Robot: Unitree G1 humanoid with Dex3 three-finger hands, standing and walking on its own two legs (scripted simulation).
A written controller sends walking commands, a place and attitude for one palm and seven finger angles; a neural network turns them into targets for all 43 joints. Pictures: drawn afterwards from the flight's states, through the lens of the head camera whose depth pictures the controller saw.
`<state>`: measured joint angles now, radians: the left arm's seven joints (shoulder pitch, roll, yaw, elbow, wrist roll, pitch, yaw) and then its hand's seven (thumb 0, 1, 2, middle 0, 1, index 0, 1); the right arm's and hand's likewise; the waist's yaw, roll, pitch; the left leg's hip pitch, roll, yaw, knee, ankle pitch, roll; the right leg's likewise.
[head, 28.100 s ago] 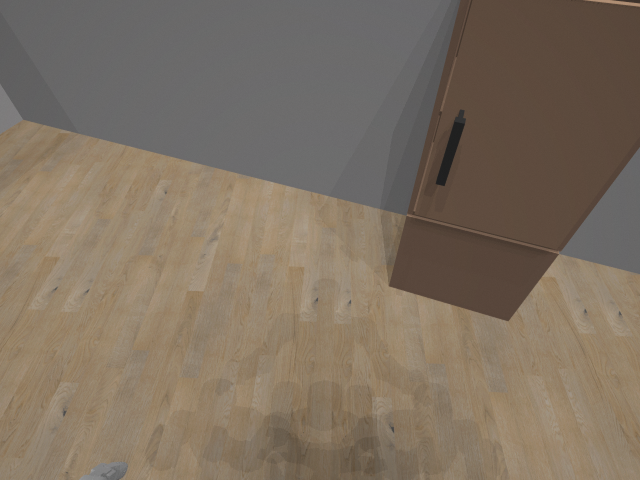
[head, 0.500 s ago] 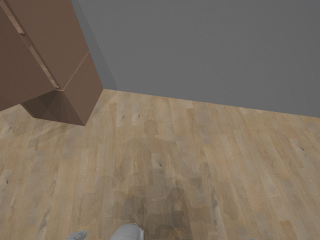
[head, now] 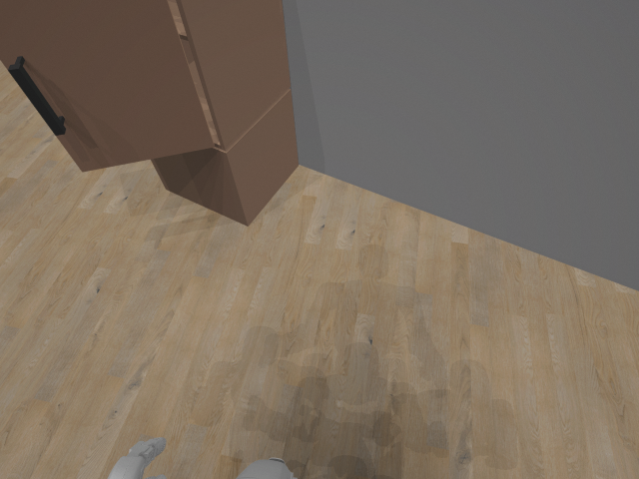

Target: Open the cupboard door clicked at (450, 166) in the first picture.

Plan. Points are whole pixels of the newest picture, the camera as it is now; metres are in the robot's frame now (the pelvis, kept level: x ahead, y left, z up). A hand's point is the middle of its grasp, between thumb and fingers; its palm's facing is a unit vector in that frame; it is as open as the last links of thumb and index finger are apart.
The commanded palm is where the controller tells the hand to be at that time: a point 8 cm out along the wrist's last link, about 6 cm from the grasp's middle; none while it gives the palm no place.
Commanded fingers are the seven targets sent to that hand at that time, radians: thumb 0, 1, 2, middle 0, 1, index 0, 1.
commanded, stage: turn to face it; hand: left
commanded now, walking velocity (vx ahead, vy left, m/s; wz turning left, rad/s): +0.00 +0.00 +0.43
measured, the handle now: (40, 97) +0.90 +0.73 -0.07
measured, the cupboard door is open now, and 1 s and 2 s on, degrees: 44 44 44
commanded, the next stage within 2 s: take the last steps up to it in 0.32 s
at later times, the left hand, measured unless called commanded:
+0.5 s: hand out of the picture +0.02 +0.22 -0.16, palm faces +0.25 -0.94 -0.22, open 7.4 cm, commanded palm none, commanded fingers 0.00 0.90 0.90 -0.20 -0.30 -0.20 -0.30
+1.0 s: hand out of the picture -0.03 +0.25 -0.18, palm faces +0.42 -0.89 -0.19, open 7.4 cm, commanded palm none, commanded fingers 0.00 0.90 0.90 -0.20 -0.30 -0.20 -0.30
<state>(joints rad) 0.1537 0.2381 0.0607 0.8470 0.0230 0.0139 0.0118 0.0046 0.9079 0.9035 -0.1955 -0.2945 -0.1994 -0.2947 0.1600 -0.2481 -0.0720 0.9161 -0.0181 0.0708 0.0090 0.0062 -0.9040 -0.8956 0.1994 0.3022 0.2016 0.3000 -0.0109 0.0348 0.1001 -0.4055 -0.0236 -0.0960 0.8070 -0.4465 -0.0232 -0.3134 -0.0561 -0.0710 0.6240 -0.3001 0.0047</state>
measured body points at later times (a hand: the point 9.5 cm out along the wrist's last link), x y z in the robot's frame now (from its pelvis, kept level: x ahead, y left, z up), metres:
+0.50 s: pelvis +0.01 +0.01 +0.01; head +0.05 +0.04 +0.46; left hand +0.01 +0.27 -0.14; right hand +0.15 -0.20 -0.12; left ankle -0.01 +0.12 -0.72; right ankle +0.02 -0.14 -0.68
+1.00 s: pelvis +0.09 +0.09 -0.01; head +0.12 +0.12 +0.44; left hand -0.05 +0.29 -0.16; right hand +0.27 -0.11 -0.14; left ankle +0.11 +0.22 -0.73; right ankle +0.04 -0.11 -0.69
